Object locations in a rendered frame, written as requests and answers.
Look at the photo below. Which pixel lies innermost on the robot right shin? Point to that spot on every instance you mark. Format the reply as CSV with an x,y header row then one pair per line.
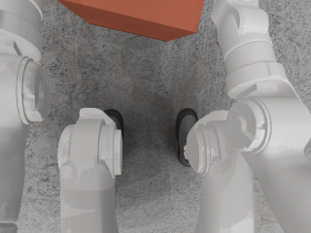
x,y
213,116

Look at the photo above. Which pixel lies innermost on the right robot forearm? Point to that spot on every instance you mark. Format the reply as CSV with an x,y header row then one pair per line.
x,y
248,54

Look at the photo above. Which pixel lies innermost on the left robot upper arm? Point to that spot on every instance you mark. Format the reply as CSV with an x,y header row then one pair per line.
x,y
25,97

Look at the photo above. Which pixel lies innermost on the right robot upper arm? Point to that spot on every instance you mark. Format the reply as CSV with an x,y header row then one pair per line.
x,y
271,133

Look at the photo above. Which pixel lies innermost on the left robot forearm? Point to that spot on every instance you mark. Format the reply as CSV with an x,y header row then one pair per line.
x,y
20,25

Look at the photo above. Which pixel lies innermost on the carton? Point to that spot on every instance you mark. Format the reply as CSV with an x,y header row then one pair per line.
x,y
163,20

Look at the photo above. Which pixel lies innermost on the left robot foot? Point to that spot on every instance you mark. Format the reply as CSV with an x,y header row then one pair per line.
x,y
117,118

